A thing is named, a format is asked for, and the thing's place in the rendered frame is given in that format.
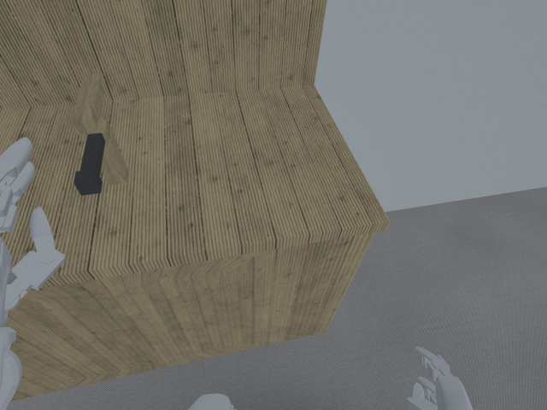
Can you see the tap lever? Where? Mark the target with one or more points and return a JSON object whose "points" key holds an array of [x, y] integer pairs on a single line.
{"points": [[88, 180]]}

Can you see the left robot forearm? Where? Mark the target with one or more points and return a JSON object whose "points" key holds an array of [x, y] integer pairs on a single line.
{"points": [[10, 368]]}

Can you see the left robot hand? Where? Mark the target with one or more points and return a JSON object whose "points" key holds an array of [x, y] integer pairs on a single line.
{"points": [[35, 268]]}

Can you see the counter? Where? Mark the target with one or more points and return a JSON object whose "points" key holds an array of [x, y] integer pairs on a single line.
{"points": [[232, 214]]}

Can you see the right robot hand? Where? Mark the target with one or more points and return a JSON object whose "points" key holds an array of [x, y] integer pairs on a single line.
{"points": [[447, 394]]}

